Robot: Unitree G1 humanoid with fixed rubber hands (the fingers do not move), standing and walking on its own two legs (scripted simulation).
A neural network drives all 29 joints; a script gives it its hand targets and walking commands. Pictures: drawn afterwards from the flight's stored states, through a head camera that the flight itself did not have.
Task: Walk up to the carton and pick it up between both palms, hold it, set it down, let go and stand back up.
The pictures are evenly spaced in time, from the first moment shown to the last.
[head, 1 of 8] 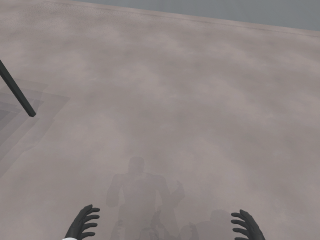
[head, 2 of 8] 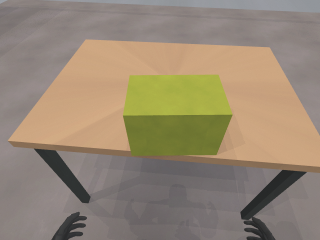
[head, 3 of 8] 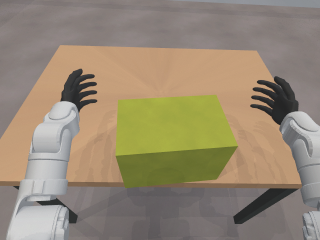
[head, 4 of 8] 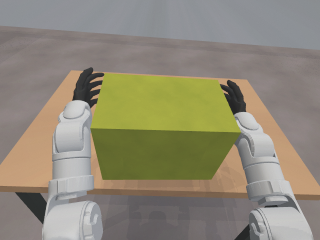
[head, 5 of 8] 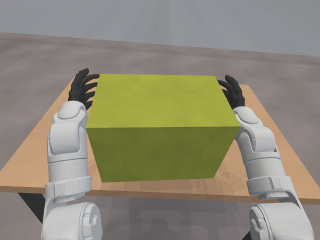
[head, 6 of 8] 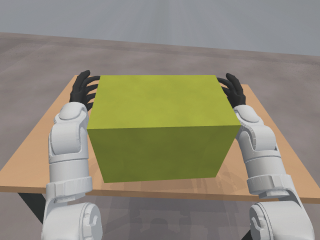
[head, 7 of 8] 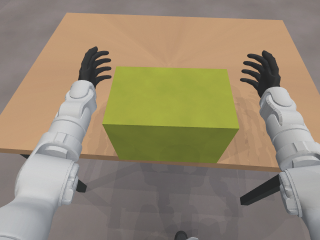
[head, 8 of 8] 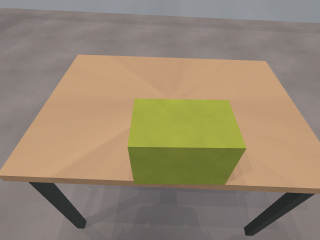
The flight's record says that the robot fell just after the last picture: no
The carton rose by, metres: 0.17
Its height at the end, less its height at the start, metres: +0.00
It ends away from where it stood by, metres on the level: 0.01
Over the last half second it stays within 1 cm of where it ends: yes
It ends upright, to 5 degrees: yes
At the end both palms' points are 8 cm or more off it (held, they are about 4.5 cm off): yes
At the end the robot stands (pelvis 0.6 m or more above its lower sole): yes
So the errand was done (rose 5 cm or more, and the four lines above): yes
